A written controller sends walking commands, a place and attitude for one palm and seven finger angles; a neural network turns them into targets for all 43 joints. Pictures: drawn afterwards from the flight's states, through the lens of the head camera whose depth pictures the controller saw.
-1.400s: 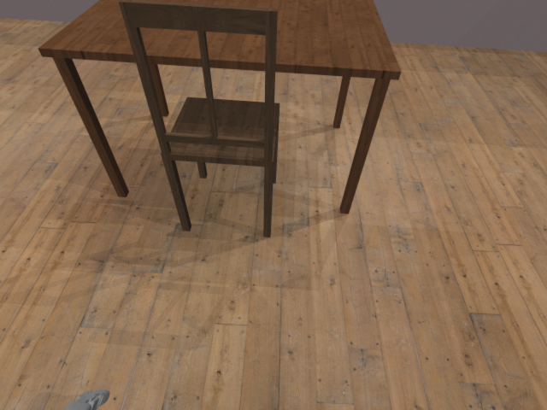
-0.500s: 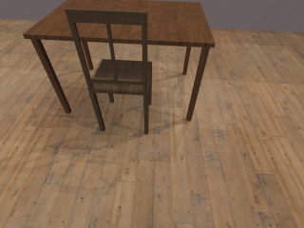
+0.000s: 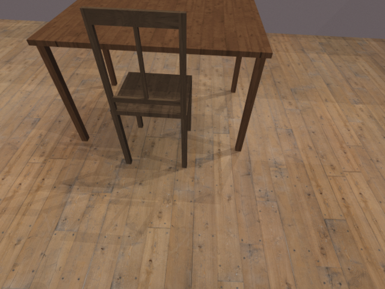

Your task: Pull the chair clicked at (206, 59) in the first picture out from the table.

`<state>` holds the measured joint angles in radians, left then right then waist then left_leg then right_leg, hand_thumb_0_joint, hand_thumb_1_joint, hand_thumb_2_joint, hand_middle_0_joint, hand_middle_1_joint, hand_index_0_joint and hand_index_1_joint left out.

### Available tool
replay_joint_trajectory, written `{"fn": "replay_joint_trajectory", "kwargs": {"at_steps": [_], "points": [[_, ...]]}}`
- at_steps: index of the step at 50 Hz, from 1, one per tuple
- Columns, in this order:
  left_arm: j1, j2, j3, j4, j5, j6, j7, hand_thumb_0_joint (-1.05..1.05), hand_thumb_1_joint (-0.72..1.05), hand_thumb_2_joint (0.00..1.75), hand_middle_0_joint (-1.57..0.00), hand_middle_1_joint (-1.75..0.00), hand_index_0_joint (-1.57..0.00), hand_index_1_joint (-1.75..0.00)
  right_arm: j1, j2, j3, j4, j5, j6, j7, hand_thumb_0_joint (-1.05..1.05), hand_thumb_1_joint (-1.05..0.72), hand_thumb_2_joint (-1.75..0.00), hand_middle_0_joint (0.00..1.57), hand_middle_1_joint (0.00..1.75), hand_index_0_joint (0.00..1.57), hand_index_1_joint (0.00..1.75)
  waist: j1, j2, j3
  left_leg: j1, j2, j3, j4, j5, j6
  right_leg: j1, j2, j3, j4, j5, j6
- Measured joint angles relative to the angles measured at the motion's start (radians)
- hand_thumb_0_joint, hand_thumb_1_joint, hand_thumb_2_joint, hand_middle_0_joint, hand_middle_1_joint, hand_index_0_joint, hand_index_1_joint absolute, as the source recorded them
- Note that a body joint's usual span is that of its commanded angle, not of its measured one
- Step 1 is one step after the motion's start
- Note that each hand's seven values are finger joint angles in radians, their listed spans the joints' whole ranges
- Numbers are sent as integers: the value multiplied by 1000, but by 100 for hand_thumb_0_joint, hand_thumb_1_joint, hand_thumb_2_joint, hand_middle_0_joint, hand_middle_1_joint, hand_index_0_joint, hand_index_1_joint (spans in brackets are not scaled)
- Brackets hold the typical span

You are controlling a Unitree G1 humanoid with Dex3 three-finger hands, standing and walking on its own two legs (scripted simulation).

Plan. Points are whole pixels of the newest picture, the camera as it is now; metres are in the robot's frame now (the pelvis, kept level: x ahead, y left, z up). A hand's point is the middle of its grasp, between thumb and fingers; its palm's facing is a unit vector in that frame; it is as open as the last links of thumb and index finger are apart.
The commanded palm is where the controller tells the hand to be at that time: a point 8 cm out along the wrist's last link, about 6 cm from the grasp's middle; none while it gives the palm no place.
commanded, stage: look at it before walking up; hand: left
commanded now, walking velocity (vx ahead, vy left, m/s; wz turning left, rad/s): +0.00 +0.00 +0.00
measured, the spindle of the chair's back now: (141, 66) +0.99 +0.28 -0.06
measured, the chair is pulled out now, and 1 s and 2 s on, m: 0.00 0.00 0.00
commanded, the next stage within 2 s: walk to a spot facing it in 0.04 s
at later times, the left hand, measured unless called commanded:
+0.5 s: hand out of the picture +0.01 +0.25 -0.20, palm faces +0.18 -0.97 -0.19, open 7.3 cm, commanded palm none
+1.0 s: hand (79, 259) +0.22 +0.31 -0.19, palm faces +0.25 -0.96 -0.15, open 7.3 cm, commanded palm none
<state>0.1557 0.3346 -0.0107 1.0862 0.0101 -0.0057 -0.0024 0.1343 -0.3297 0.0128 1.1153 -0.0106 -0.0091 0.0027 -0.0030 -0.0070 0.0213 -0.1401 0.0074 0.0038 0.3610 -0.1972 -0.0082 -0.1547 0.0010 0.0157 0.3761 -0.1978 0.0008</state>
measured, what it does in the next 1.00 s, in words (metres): walks ahead: left foot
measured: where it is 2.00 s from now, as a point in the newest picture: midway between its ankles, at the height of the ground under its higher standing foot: (163, 275)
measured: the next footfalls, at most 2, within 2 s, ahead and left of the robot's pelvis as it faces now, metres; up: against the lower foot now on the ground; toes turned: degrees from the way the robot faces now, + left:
left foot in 0.52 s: +0.11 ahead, +0.17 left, +0.00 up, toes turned +18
right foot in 1.08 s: +0.37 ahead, +0.09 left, +0.00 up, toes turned +6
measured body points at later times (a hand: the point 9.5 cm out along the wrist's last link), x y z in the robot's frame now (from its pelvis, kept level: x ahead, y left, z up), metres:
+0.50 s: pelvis +0.05 +0.05 -0.02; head +0.05 +0.09 +0.43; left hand +0.00 +0.30 -0.18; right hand +0.11 -0.20 -0.15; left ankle +0.06 +0.15 -0.74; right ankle +0.01 -0.12 -0.75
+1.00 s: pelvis +0.20 +0.14 -0.01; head +0.20 +0.15 +0.44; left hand +0.21 +0.36 -0.17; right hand +0.18 -0.07 -0.17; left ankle +0.07 +0.15 -0.75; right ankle +0.34 +0.07 -0.71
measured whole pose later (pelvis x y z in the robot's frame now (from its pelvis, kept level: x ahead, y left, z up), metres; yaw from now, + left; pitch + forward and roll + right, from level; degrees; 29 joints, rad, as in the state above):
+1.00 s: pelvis +0.20 +0.14 -0.01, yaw +13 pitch -2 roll +0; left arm 0.19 0.15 0.04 1.05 0.02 0.01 0.01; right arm 0.42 -0.07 0.00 1.12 -0.02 -0.07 -0.04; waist -0.02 -0.02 0.04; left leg 0.09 -0.08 0.09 0.31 -0.37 0.09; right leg -0.54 -0.03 -0.11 0.80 -0.16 0.00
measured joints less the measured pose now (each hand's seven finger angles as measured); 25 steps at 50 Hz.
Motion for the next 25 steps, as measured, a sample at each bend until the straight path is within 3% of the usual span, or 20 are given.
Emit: {"fn": "replay_joint_trajectory", "kwargs": {"at_steps": [12,17,20,22,25], "points": [[7,-12,4,-3,2,7,9,1,91,90,-20,-30,-21,-30,10,10,1,-6,-5,9,-3,1,-90,-90,20,29,20,30,-4,5,-16,-12,-2,-14,33,-21,1,2,-3,-14,17,-19,3],[62,-53,18,-37,12,10,2,1,91,90,-20,-30,-21,-30,90,47,-8,-21,-11,40,10,1,-91,-90,20,29,20,30,-1,4,-45,-130,5,-5,298,-229,14,6,-17,-66,47,-71,1],[108,-74,27,-45,16,-8,1,1,91,89,-20,-30,-21,-30,126,72,-17,-31,-9,46,26,1,-91,-90,20,29,20,30,4,-12,-35,-210,19,29,461,-255,15,40,-41,-98,28,-83,15],[137,-80,33,-42,20,-13,0,1,91,89,-20,-30,-21,-30,141,87,-22,-45,-6,43,36,1,-91,-90,20,29,20,30,3,-25,-22,-230,34,53,451,-255,13,61,-63,-120,29,-100,34],[170,-81,43,-31,19,-10,-3,1,91,89,-20,-30,-21,-30,158,104,-28,-72,-7,25,43,1,-91,-90,20,29,20,30,-5,-43,0,-209,44,93,314,-185,13,71,-106,-156,94,-162,72]]}}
